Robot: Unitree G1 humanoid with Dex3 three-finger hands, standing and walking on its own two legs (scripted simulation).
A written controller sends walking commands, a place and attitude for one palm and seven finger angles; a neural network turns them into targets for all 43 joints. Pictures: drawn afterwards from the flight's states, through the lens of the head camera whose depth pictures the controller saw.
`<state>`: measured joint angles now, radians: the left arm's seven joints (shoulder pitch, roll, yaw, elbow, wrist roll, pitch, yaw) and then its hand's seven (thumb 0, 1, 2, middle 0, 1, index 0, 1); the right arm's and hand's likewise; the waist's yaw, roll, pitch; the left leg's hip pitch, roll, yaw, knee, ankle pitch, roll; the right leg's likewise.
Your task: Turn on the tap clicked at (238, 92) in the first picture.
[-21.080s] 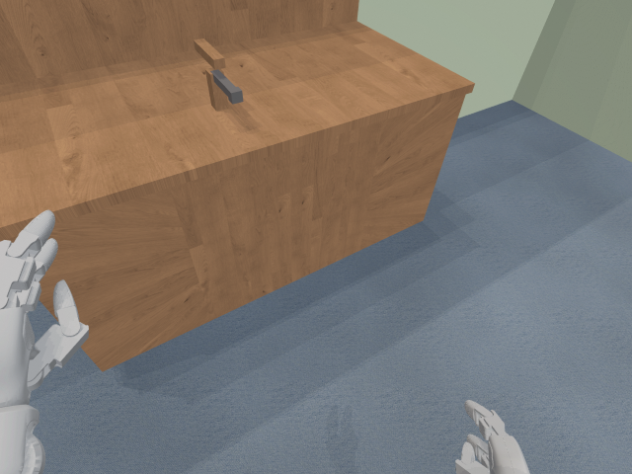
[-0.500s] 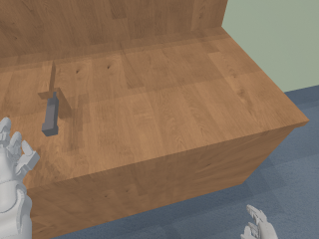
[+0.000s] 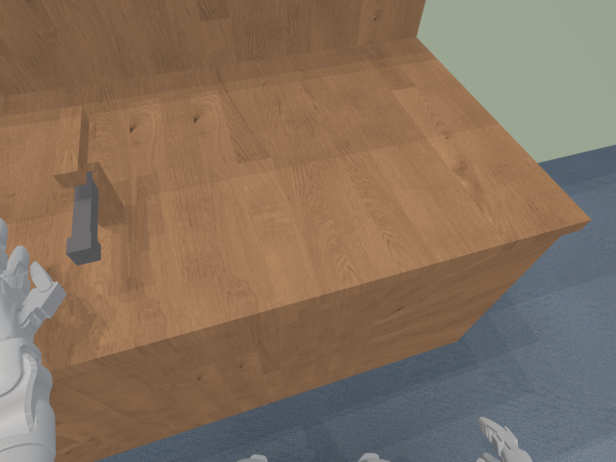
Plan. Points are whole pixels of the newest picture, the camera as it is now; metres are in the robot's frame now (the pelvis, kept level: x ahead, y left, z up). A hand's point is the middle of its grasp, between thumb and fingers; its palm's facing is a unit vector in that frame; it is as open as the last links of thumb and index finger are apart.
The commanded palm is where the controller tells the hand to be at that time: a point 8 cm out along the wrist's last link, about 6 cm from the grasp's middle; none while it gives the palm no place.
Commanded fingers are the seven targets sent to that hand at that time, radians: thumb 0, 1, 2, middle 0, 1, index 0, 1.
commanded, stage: reach beside the lever's end, fingers flat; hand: left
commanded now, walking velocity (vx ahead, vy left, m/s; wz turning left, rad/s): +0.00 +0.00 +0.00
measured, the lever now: (84, 249) +0.35 +0.30 +0.07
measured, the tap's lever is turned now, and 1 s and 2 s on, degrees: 0 0 5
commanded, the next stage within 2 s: push the lever round in 0.12 s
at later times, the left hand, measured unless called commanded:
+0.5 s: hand (67, 297) +0.29 +0.30 +0.06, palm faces +0.54 -0.84 -0.08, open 7.8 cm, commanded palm +0.24 +0.34 +0.06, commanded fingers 0.00 0.90 0.90 -0.15 -0.15 -0.15 -0.15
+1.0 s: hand (96, 290) +0.30 +0.28 +0.06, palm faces +0.54 -0.84 -0.08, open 7.8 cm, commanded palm +0.25 +0.31 +0.06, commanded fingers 0.00 0.90 0.90 -0.15 -0.15 -0.15 -0.15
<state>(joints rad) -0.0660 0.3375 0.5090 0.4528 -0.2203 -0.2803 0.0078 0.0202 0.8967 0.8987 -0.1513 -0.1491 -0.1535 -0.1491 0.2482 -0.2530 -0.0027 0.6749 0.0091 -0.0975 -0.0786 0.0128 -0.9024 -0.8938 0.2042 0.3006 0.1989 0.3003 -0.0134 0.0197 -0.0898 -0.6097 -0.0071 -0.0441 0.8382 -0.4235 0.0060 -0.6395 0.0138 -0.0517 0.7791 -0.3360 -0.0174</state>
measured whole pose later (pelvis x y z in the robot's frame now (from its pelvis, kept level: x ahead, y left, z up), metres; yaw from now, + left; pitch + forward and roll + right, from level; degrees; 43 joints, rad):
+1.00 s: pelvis -0.01 -0.02 +0.00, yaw +1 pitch +10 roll -1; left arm -0.06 0.26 0.40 0.38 -0.19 -0.27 0.12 0.02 0.90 0.90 -0.15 -0.15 -0.15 -0.15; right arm 0.21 -0.25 0.00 0.67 0.01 -0.09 -0.08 0.01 -0.90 -0.89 0.20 0.30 0.20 0.30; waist -0.01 0.03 -0.09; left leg -0.61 0.00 -0.06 0.85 -0.42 -0.01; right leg -0.64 0.02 -0.07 0.81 -0.34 -0.04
